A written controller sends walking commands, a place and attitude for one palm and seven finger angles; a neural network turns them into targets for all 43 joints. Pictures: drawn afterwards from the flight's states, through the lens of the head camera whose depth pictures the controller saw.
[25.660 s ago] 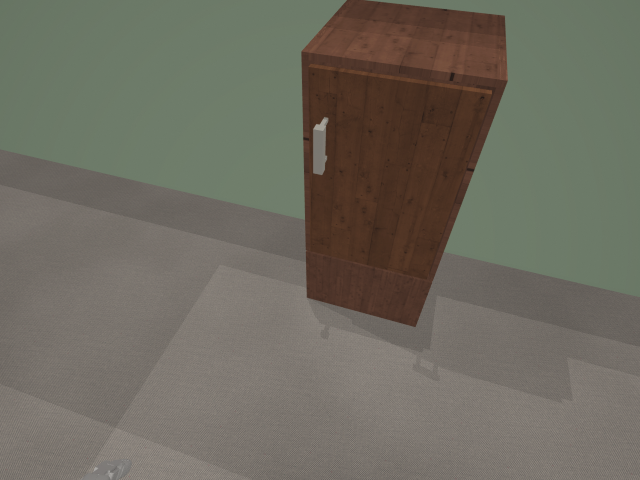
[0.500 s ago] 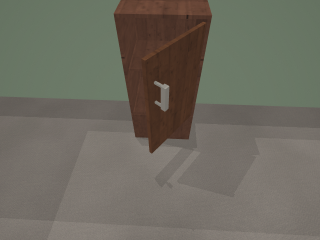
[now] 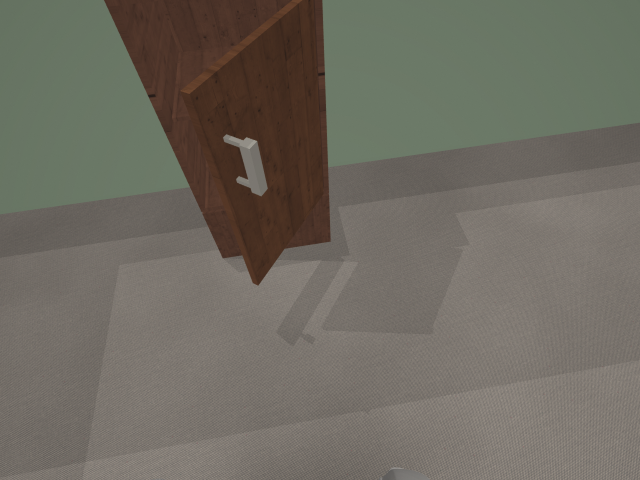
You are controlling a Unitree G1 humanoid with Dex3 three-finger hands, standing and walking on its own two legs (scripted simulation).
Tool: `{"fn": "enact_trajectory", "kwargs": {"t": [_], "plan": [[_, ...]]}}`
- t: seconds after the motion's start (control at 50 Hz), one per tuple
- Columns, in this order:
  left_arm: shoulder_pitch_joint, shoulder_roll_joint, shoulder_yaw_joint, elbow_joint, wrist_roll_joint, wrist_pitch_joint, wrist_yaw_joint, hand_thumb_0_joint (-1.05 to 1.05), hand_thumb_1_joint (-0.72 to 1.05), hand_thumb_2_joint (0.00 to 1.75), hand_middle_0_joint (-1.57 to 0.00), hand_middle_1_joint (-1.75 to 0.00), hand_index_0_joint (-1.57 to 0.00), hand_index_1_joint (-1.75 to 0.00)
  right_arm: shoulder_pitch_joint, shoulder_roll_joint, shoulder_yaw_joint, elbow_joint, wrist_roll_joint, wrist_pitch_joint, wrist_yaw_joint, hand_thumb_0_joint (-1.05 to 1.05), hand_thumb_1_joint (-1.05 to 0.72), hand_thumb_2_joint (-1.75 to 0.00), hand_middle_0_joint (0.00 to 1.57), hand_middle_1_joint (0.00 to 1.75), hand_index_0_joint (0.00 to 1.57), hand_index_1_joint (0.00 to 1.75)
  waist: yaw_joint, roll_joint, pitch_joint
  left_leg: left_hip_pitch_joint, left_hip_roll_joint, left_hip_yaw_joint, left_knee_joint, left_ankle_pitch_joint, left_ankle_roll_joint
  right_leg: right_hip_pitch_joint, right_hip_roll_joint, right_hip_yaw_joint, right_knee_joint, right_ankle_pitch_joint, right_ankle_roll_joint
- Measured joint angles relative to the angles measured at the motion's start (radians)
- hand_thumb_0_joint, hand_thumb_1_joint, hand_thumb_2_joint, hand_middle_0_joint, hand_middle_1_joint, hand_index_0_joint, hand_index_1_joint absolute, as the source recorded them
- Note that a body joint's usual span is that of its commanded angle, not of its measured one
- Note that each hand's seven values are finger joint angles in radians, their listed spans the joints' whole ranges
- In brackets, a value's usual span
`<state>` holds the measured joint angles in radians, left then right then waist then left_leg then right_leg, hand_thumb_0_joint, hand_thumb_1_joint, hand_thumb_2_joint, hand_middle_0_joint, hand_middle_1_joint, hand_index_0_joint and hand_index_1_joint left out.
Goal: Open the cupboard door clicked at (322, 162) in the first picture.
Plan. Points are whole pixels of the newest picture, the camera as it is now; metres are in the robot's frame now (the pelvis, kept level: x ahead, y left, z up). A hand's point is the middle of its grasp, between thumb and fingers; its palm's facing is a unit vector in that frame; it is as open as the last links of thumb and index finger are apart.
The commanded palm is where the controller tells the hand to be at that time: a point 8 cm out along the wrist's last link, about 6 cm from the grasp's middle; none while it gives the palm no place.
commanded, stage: walk to a spot facing it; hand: left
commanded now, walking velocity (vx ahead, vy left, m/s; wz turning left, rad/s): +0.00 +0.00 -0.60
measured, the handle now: (245, 164) +0.63 +0.19 -0.04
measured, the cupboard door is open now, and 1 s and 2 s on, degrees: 52 52 52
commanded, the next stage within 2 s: none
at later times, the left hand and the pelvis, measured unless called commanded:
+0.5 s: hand out of the picture +0.13 +0.17 -0.18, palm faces -0.22 -0.96 -0.20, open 7.4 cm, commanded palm none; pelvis +0.02 -0.01 +0.00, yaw -17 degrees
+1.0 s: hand (301, 403) +0.24 +0.06 -0.15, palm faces -0.55 -0.79 -0.27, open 7.4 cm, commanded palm none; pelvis +0.04 -0.06 +0.01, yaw -35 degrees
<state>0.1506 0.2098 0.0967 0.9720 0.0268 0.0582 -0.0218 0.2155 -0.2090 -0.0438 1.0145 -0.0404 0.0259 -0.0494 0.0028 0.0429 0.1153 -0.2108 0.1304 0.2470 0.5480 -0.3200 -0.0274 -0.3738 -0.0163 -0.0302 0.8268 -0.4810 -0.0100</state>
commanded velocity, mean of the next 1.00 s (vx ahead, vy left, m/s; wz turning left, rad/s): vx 0.06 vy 0.00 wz -0.60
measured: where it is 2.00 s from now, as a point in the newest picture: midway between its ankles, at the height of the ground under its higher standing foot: (451, 415)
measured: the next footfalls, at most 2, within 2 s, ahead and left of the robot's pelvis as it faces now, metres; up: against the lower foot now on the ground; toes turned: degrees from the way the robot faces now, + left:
right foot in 0.06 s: +0.04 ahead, -0.13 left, +0.00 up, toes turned -4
left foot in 0.46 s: +0.09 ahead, +0.10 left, +0.00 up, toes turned -16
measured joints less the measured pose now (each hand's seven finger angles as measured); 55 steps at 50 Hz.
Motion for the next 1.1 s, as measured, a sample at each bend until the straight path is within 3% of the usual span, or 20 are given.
{"fn": "enact_trajectory", "kwargs": {"t": [0.06,0.08,0.14,0.2,0.38,0.46,0.5,0.54,0.6,0.64,0.76,0.82,0.84,0.88,0.94,1.0,1.1], "plan": [[-0.007,0.020,-0.001,-0.031,0.002,-0.019,-0.004,0.00,0.91,0.90,-0.20,-0.30,-0.19,-0.30,0.002,-0.010,-0.005,-0.014,0.008,0.012,0.012,0.00,-0.91,-0.90,0.20,0.30,0.21,0.30,0.004,0.008,-0.007,-0.030,0.040,0.013,0.092,-0.046,-0.027,0.059,-0.013,-0.005,-0.184,0.170,-0.007],[-0.013,0.021,-0.001,-0.034,0.004,-0.028,0.001,0.00,0.91,0.90,-0.20,-0.30,-0.19,-0.30,-0.008,-0.016,-0.008,-0.017,0.014,0.021,0.016,0.00,-0.91,-0.90,0.20,0.30,0.21,0.30,0.004,0.015,-0.003,-0.064,0.044,-0.022,0.176,-0.118,-0.030,0.049,0.000,-0.004,-0.169,0.173,-0.012],[-0.013,0.012,-0.009,-0.043,0.001,-0.035,0.018,0.00,0.91,0.90,-0.20,-0.30,-0.19,-0.30,-0.053,-0.034,-0.019,-0.031,0.024,0.044,0.022,0.00,-0.91,-0.90,0.20,0.30,0.21,0.30,0.004,0.018,0.014,-0.178,-0.008,-0.146,0.458,-0.207,-0.024,0.049,0.028,0.014,-0.170,0.146,-0.029],[0.006,0.006,-0.014,-0.044,0.003,-0.027,0.029,0.00,0.91,0.90,-0.20,-0.30,-0.19,-0.30,-0.096,-0.038,-0.022,-0.061,0.027,0.042,0.025,0.00,-0.91,-0.90,0.20,0.29,0.20,0.30,0.009,-0.009,0.015,-0.239,-0.046,-0.184,0.550,-0.165,-0.030,0.059,0.046,0.059,-0.235,0.186,-0.034],[0.050,-0.012,-0.025,-0.044,0.007,-0.023,0.025,0.00,0.90,0.90,-0.20,-0.30,-0.20,-0.30,-0.165,-0.022,-0.015,-0.132,0.040,0.019,0.018,0.00,-0.91,-0.90,0.19,0.29,0.20,0.30,0.029,-0.056,-0.004,-0.198,-0.103,-0.243,0.306,-0.129,-0.034,0.074,0.097,0.169,-0.321,0.245,-0.029],[0.061,0.000,-0.017,-0.049,0.001,-0.010,0.024,0.00,0.90,0.90,-0.20,-0.30,-0.20,-0.30,-0.153,-0.006,0.001,-0.151,0.044,-0.002,0.016,0.00,-0.91,-0.90,0.19,0.29,0.20,0.30,0.027,-0.072,-0.024,-0.102,-0.107,-0.257,0.042,-0.019,-0.017,0.046,0.126,0.202,-0.276,0.224,-0.008],[0.047,0.014,-0.014,-0.045,-0.005,0.001,0.016,0.00,0.90,0.90,-0.20,-0.30,-0.20,-0.30,-0.132,0.002,0.007,-0.153,0.033,-0.017,0.011,0.00,-0.91,-0.90,0.20,0.29,0.20,0.30,0.020,-0.080,-0.022,-0.097,-0.099,-0.245,0.027,0.042,0.023,-0.006,0.126,0.177,-0.135,0.080,0.009],[0.032,0.035,-0.006,-0.050,0.000,0.007,0.005,0.00,0.90,0.90,-0.20,-0.30,-0.20,-0.30,-0.105,0.016,0.022,-0.152,0.020,-0.014,0.008,0.00,-0.91,-0.90,0.20,0.29,0.20,0.30,0.025,-0.096,-0.014,-0.079,-0.088,-0.222,0.024,0.013,0.029,-0.072,0.107,0.131,0.068,0.001,0.032],[0.013,0.057,0.003,-0.062,0.003,0.005,-0.010,0.00,0.91,0.90,-0.20,-0.30,-0.20,-0.30,-0.059,0.027,0.035,-0.146,0.012,-0.009,0.006,0.00,-0.91,-0.90,0.20,0.30,0.21,0.30,0.025,-0.093,-0.010,-0.048,-0.062,-0.200,-0.028,0.018,0.020,-0.137,0.067,0.072,0.259,0.014,0.059],[0.004,0.064,0.004,-0.072,0.001,0.005,-0.015,0.00,0.91,0.90,-0.20,-0.30,-0.19,-0.30,-0.037,0.028,0.037,-0.139,0.010,-0.008,0.007,0.00,-0.91,-0.90,0.20,0.30,0.21,0.30,0.025,-0.081,-0.003,-0.031,-0.042,-0.180,-0.053,0.028,0.015,-0.145,0.038,0.047,0.272,0.029,0.068],[-0.021,0.065,-0.010,-0.074,-0.002,0.005,-0.024,0.00,0.91,0.90,-0.20,-0.30,-0.19,-0.30,0.016,0.005,0.022,-0.121,0.010,-0.007,0.017,0.00,-0.91,-0.90,0.20,0.30,0.21,0.30,-0.005,-0.039,0.012,-0.002,0.008,-0.098,-0.032,-0.009,-0.011,-0.047,-0.007,-0.012,-0.011,0.052,0.055],[-0.028,0.063,-0.021,-0.081,-0.003,-0.008,-0.026,0.00,0.91,0.90,-0.20,-0.30,-0.19,-0.30,0.051,-0.019,0.009,-0.112,0.017,0.000,0.024,0.00,-0.90,-0.90,0.20,0.30,0.21,0.30,-0.020,-0.023,0.003,-0.014,0.030,-0.060,0.055,-0.067,-0.035,0.053,-0.002,-0.036,-0.225,0.198,0.024],[-0.030,0.059,-0.022,-0.082,0.000,-0.021,-0.021,0.00,0.91,0.90,-0.20,-0.30,-0.19,-0.30,0.055,-0.030,0.003,-0.104,0.022,0.007,0.026,0.00,-0.90,-0.90,0.20,0.30,0.21,0.30,-0.020,-0.014,-0.001,-0.041,0.038,-0.064,0.136,-0.106,-0.039,0.060,0.006,-0.031,-0.239,0.193,0.010],[-0.036,0.040,-0.031,-0.080,-0.004,-0.036,-0.006,0.00,0.91,0.90,-0.20,-0.30,-0.19,-0.30,0.042,-0.055,-0.006,-0.086,0.028,0.032,0.024,0.00,-0.91,-0.90,0.20,0.30,0.21,0.30,-0.028,0.012,0.008,-0.118,0.017,-0.137,0.352,-0.220,-0.039,0.052,0.024,-0.020,-0.201,0.154,-0.012],[-0.015,0.020,-0.036,-0.087,-0.006,-0.042,0.012,0.00,0.91,0.90,-0.20,-0.30,-0.19,-0.30,0.026,-0.064,-0.013,-0.073,0.026,0.044,0.030,0.00,-0.91,-0.90,0.20,0.29,0.20,0.30,-0.025,0.004,-0.002,-0.217,-0.020,-0.178,0.541,-0.195,-0.043,0.083,0.030,0.012,-0.245,0.161,-0.022],[0.021,0.010,-0.039,-0.078,-0.004,-0.051,0.015,0.00,0.91,0.90,-0.20,-0.30,-0.20,-0.30,0.002,-0.057,-0.017,-0.085,0.021,0.035,0.046,0.01,-0.91,-0.90,0.19,0.29,0.20,0.30,-0.018,-0.020,-0.018,-0.269,-0.032,-0.188,0.536,-0.116,-0.053,0.119,0.037,0.054,-0.311,0.192,-0.025],[0.088,-0.006,-0.046,-0.048,0.000,-0.063,0.001,0.00,0.90,0.90,-0.20,-0.30,-0.20,-0.30,-0.036,-0.039,-0.019,-0.112,0.020,0.011,0.062,0.00,-0.91,-0.90,0.19,0.29,0.20,0.30,-0.004,-0.037,-0.049,-0.289,-0.045,-0.212,0.400,-0.036,-0.059,0.173,0.055,0.112,-0.378,0.201,-0.025]]}}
